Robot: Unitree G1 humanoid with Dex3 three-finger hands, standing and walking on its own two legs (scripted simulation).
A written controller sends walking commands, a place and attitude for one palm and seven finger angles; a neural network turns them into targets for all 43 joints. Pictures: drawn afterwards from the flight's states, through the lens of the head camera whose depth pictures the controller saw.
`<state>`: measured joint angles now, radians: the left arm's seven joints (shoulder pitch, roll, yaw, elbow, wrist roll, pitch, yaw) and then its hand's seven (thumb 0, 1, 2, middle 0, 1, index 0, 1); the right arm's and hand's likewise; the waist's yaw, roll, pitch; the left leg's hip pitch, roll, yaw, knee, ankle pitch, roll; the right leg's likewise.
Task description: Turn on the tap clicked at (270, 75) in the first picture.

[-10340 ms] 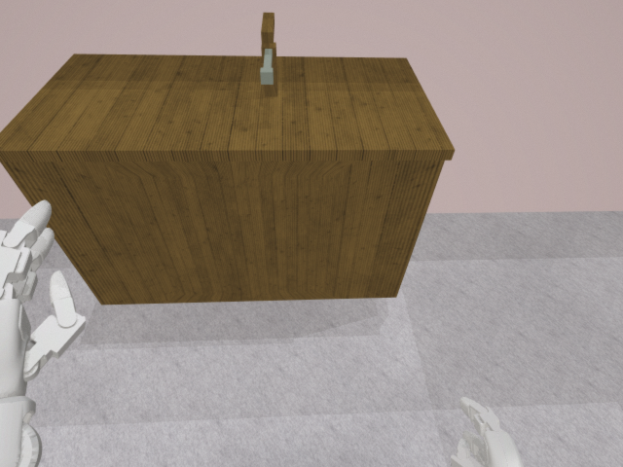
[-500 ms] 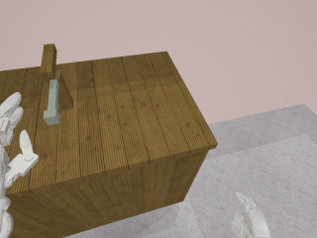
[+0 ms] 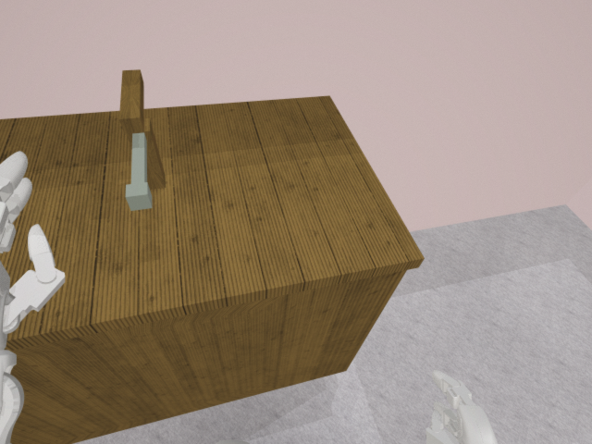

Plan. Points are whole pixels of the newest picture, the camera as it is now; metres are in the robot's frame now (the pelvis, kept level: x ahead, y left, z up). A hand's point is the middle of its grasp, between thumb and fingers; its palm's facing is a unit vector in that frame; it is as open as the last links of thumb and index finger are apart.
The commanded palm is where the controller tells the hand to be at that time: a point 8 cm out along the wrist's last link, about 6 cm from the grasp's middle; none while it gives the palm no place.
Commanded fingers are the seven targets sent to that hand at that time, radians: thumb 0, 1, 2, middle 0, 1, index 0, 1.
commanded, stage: come to a stop and stand still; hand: left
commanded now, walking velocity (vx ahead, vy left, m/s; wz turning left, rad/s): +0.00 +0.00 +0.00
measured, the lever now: (139, 196) +0.39 +0.27 +0.09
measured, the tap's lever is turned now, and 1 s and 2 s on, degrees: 0 0 0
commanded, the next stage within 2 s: look again from close up in 0.22 s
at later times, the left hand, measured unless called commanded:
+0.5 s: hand (80, 280) +0.22 +0.24 +0.16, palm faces +0.41 -0.84 -0.37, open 7.4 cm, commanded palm +0.16 +0.27 +0.18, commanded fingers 0.00 0.90 0.90 -0.20 -0.30 -0.20 -0.30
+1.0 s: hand (75, 229) +0.26 +0.26 +0.19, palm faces +0.46 -0.79 -0.40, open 7.4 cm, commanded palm +0.18 +0.25 +0.18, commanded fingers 0.00 0.90 0.90 -0.20 -0.30 -0.20 -0.30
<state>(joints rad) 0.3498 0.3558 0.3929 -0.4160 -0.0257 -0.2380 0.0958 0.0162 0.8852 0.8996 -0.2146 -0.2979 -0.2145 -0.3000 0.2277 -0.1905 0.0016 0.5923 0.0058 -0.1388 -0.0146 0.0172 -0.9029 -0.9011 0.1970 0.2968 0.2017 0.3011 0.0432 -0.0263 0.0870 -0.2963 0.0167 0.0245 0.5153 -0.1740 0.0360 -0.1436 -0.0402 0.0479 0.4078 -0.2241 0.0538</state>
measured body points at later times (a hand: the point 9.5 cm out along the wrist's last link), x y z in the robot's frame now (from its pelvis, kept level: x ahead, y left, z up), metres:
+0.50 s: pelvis +0.00 -0.01 +0.00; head +0.02 +0.01 +0.45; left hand +0.19 +0.29 +0.18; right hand +0.18 -0.23 -0.07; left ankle +0.07 +0.09 -0.74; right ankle +0.01 -0.18 -0.74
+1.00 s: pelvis +0.02 -0.02 +0.00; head +0.05 +0.00 +0.45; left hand +0.23 +0.30 +0.21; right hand +0.20 -0.25 -0.07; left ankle +0.07 +0.09 -0.74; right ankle +0.01 -0.18 -0.74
